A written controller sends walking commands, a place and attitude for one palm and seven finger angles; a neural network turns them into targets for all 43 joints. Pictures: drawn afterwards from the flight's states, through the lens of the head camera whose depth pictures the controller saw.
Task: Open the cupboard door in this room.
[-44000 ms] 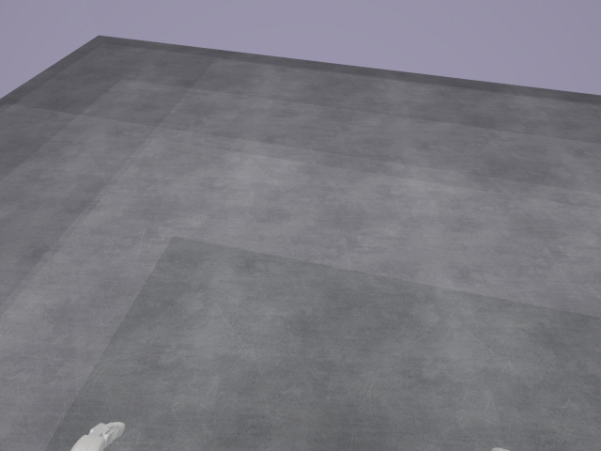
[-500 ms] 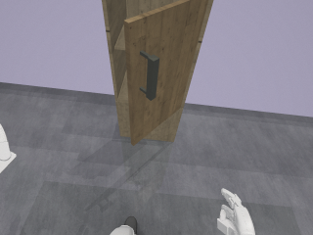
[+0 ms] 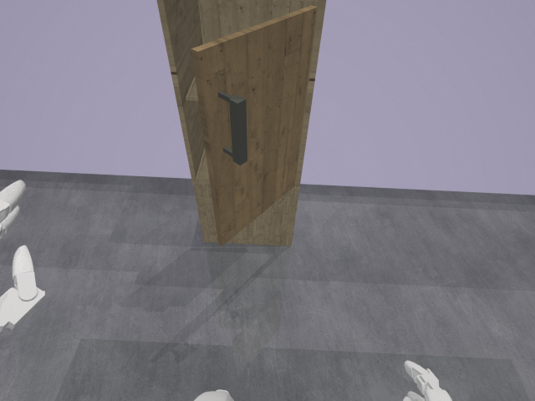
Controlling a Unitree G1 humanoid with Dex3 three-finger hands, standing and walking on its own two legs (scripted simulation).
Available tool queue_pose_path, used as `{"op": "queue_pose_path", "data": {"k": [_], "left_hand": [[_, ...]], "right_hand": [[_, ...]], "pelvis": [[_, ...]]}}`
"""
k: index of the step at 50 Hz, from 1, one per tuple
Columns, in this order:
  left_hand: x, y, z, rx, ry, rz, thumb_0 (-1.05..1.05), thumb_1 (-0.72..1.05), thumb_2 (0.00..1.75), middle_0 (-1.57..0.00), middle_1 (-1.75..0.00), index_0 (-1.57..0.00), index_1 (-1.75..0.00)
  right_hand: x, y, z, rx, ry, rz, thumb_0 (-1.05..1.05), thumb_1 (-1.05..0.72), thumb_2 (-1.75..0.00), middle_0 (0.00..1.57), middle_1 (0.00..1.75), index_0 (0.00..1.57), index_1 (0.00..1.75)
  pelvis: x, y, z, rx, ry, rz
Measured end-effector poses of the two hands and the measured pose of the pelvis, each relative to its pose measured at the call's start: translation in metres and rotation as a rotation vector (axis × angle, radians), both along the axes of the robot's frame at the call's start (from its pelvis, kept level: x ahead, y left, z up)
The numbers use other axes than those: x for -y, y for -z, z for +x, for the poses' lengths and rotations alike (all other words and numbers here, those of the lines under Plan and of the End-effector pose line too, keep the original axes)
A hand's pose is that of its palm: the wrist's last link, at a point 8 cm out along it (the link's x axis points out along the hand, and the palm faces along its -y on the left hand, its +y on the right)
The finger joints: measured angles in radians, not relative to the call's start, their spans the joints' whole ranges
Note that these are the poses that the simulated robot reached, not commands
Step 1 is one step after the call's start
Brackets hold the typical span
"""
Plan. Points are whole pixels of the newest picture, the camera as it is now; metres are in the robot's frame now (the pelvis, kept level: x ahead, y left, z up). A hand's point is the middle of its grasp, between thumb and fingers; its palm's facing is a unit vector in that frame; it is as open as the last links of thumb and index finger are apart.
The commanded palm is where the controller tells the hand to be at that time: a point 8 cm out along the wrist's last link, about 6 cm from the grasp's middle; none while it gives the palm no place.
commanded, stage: stop stepping back and stand still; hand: left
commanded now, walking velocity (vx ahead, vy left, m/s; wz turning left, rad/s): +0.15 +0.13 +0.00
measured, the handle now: (232, 128) +0.63 +0.13 +0.07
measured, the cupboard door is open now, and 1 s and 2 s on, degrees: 51 51 51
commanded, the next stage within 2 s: let the arm hang, fingers relaxed in 0.76 s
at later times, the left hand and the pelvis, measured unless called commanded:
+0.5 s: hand out of the picture +0.16 +0.30 +0.17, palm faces +0.46 -0.75 -0.47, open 7.4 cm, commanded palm +0.11 +0.34 +0.18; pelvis -0.03 +0.03 +0.00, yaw +1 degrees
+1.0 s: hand (52, 386) +0.14 +0.30 -0.02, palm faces +0.14 -0.86 -0.49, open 7.4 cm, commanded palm none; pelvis -0.06 +0.04 -0.01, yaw +3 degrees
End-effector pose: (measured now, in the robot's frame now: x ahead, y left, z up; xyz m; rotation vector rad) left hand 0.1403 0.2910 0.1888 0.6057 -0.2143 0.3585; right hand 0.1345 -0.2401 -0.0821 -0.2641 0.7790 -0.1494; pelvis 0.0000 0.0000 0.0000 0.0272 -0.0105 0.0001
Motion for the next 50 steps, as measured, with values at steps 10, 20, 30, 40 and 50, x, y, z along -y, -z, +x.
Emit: {"op": "queue_pose_path", "data": {"k": [10, 20, 30, 40, 50], "left_hand": [[-0.020, 0.008, 0.000, 0.064, -0.109, -0.075, 0.01, 0.88, 0.90, -0.21, -0.30, -0.21, -0.30], [-0.034, 0.007, -0.017, 0.023, -0.043, -0.024, 0.01, 0.88, 0.90, -0.21, -0.30, -0.22, -0.30], [-0.055, 0.011, -0.027, 0.043, -0.088, -0.069, 0.01, 0.88, 0.90, -0.21, -0.30, -0.21, -0.30], [-0.049, 0.012, -0.031, 0.018, -0.055, -0.068, 0.01, 0.88, 0.90, -0.21, -0.30, -0.21, -0.30], [-0.050, 0.171, -0.028, -0.672, -0.129, -0.249, 0.00, 0.90, 0.90, -0.19, -0.30, -0.20, -0.30]], "right_hand": [[0.005, 0.003, -0.010, 0.018, 0.023, -0.015, 0.02, -0.90, -0.90, 0.21, 0.30, 0.20, 0.30], [-0.036, -0.010, 0.005, 0.106, -0.022, 0.035, 0.02, -0.90, -0.90, 0.21, 0.30, 0.20, 0.30], [-0.067, -0.006, -0.004, 0.099, -0.057, 0.081, 0.01, -0.90, -0.90, 0.21, 0.30, 0.20, 0.30], [-0.061, -0.002, -0.026, 0.047, -0.034, 0.056, 0.01, -0.90, -0.90, 0.21, 0.30, 0.20, 0.30], [-0.028, 0.042, -0.044, -0.112, -0.054, 0.072, 0.01, -0.90, -0.90, 0.21, 0.30, 0.20, 0.30]], "pelvis": [[-0.007, -0.002, -0.004, -0.029, -0.052, -0.009], [-0.027, 0.001, -0.020, 0.012, -0.026, -0.013], [-0.040, 0.000, -0.033, 0.015, -0.022, -0.021], [-0.043, -0.001, -0.041, 0.018, -0.026, -0.018], [-0.043, 0.010, -0.057, -0.008, -0.055, -0.001]]}}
